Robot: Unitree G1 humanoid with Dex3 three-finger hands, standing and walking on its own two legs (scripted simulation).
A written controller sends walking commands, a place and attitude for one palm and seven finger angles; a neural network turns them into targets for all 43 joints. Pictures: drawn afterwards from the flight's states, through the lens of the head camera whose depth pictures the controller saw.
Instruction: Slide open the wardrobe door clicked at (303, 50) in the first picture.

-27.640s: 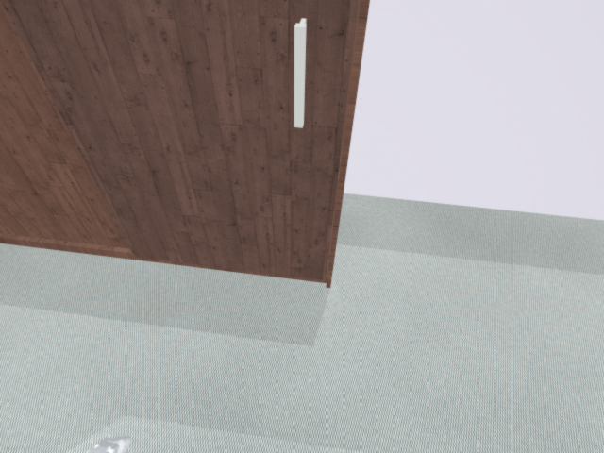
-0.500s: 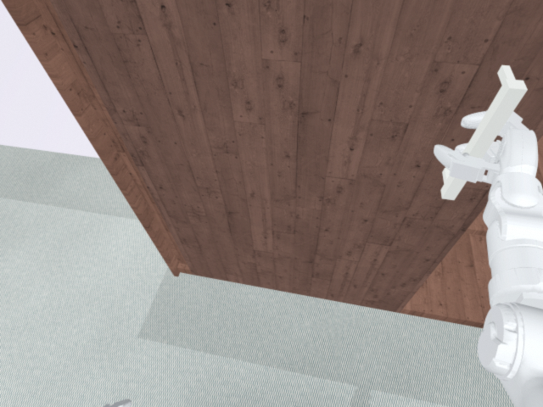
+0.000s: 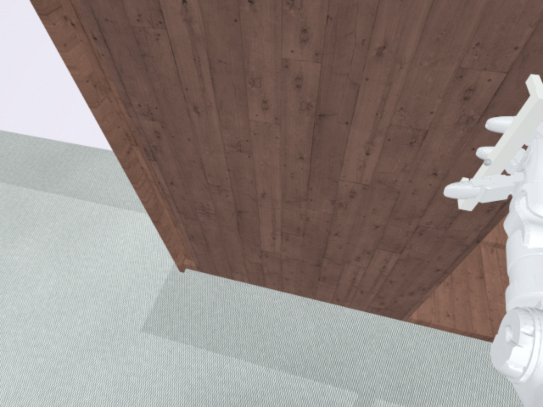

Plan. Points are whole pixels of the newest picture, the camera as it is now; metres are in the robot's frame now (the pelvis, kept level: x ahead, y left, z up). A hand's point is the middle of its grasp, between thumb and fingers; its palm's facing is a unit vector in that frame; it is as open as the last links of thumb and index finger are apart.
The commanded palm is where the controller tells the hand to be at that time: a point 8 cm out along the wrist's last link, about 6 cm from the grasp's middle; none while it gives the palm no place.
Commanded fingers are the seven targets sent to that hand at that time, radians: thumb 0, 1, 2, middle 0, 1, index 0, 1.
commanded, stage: slip the hand off the handle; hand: right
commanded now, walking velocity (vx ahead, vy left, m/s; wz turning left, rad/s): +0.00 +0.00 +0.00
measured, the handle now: (495, 150) +0.51 -0.26 +0.12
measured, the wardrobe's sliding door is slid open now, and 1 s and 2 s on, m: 0.69 0.69 0.69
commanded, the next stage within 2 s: draw the hand back to the body in 1.22 s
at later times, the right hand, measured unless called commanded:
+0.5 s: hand out of the picture +0.46 -0.31 +0.12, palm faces +0.32 +0.93 -0.17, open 14.1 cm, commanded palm +0.43 -0.35 +0.14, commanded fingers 0.00 0.55 -0.20 0.25 1.15 0.25 1.15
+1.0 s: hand out of the picture +0.37 -0.31 +0.12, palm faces +0.35 +0.93 -0.15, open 14.6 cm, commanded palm +0.33 -0.34 +0.14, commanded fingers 0.00 0.55 -0.20 0.25 1.15 0.25 1.15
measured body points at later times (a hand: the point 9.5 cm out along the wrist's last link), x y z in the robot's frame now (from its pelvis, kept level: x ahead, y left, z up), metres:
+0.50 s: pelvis +0.01 -0.01 +0.00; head +0.07 -0.03 +0.45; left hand +0.04 +0.27 -0.11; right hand +0.44 -0.36 +0.14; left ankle -0.02 +0.11 -0.73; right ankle +0.05 -0.10 -0.73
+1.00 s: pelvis +0.01 +0.00 +0.00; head +0.02 -0.01 +0.45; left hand +0.13 +0.25 -0.09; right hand +0.35 -0.36 +0.13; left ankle -0.02 +0.11 -0.73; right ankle +0.05 -0.10 -0.73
